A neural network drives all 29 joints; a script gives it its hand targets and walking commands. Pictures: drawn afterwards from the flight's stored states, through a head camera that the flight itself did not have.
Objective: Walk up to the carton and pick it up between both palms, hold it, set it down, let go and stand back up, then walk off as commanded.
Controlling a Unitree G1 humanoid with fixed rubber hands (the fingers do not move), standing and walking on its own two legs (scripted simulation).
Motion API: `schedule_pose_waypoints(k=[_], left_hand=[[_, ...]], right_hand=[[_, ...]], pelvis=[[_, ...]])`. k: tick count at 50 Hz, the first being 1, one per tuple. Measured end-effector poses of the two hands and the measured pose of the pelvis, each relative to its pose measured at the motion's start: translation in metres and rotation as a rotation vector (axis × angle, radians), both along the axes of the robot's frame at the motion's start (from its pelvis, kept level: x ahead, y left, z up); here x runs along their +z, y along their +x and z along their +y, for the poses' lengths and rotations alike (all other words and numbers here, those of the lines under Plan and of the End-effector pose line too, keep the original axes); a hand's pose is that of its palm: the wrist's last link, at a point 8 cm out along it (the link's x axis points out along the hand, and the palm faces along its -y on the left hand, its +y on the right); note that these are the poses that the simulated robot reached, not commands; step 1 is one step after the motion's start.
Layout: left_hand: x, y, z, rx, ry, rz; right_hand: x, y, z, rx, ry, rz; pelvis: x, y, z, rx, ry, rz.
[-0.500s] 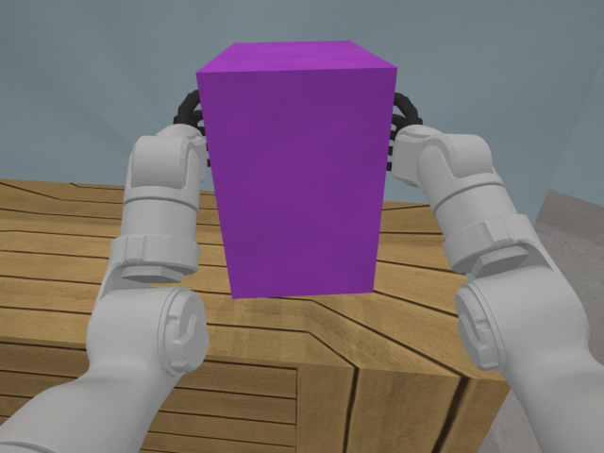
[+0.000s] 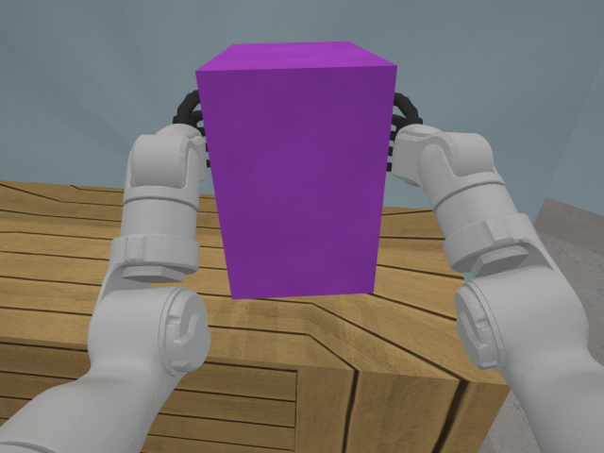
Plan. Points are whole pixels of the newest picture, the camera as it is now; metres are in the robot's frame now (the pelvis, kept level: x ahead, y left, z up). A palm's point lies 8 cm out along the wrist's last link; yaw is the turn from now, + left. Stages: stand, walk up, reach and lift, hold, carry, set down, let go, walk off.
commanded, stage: hold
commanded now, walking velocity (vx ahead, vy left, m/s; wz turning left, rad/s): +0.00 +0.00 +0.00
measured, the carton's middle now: (296, 156) +0.40 -0.01 +0.30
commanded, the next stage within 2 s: none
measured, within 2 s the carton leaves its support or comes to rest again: neither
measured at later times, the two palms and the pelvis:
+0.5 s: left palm (187, 135) +0.37 +0.13 +0.34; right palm (406, 141) +0.36 -0.14 +0.33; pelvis +0.00 +0.00 +0.00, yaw +0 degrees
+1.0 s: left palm (187, 140) +0.37 +0.13 +0.33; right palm (403, 148) +0.36 -0.14 +0.33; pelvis +0.00 +0.00 +0.00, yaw +0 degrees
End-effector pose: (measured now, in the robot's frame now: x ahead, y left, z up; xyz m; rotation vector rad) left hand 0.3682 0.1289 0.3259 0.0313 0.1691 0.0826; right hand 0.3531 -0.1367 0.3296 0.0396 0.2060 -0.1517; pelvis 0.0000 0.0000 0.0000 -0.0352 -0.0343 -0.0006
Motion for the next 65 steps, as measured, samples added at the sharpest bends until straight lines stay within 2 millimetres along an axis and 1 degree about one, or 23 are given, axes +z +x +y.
schedule_pose_waypoints(k=[10,13,17,21,27,30,38,45,56,61,65], left_hand=[[0.001,-0.005,-0.002,0.002,-0.012,0.021],[0.003,-0.003,-0.001,0.005,-0.007,0.037],[0.011,-0.003,0.0,0.014,0.021,0.015],[0.013,0.001,0.0,0.013,0.003,0.025],[0.009,0.005,-0.002,0.009,0.022,0.015],[0.004,0.007,-0.004,0.007,0.015,0.021],[-0.005,0.007,-0.004,0.005,0.012,0.018],[-0.003,0.004,-0.002,0.011,-0.004,0.02],[0.01,0.003,0.0,0.013,0.007,-0.01],[0.005,0.004,-0.002,0.004,-0.009,0.017],[0.003,0.002,-0.002,-0.001,0.001,0.002]], right_hand=[[0.004,-0.005,-0.002,-0.007,0.016,0.02],[0.004,-0.003,0.0,-0.005,0.017,0.035],[0.009,-0.001,0.001,0.011,0.029,0.015],[0.009,0.002,0.0,0.007,0.029,0.024],[0.003,0.005,-0.001,0.01,0.018,0.017],[-0.002,0.006,-0.003,0.007,0.02,0.022],[-0.011,0.006,-0.003,0.01,0.0,0.022],[-0.009,0.004,-0.001,0.01,0.018,0.025],[0.004,0.005,0.001,0.013,0.019,-0.005],[0.001,0.003,-0.001,0.002,0.02,0.022],[0.001,0.001,-0.001,0.003,-0.001,0.009]], pelvis=[[0.0,-0.005,0.0,-0.008,0.003,0.002],[0.0,-0.006,0.001,-0.012,0.005,0.017],[0.0,-0.006,0.0,-0.006,0.002,0.027],[0.0,-0.005,0.0,-0.003,0.003,0.024],[0.0,-0.002,-0.001,0.0,0.001,0.022],[0.0,-0.002,-0.001,-0.002,0.001,0.019],[0.0,-0.001,-0.001,0.002,-0.001,0.018],[0.0,-0.001,0.0,-0.006,0.002,0.016],[0.0,0.001,0.001,0.003,0.0,0.017],[0.0,0.0,0.001,0.002,0.002,0.002],[0.0,0.001,0.0,0.001,0.001,0.01]])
